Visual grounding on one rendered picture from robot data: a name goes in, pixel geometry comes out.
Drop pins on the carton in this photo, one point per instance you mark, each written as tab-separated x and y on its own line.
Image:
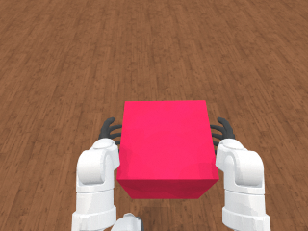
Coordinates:
166	150

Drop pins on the robot right hand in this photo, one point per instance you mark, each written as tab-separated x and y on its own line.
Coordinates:
226	130

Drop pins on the left robot forearm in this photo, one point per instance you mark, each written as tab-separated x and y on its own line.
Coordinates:
95	182

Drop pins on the right robot forearm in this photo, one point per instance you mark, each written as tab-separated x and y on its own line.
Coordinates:
244	182

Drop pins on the left robot thigh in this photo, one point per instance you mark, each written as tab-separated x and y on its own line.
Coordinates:
127	224

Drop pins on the left robot shin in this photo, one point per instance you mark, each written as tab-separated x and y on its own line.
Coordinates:
129	215

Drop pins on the robot left hand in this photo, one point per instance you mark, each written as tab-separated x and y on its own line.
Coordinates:
107	129

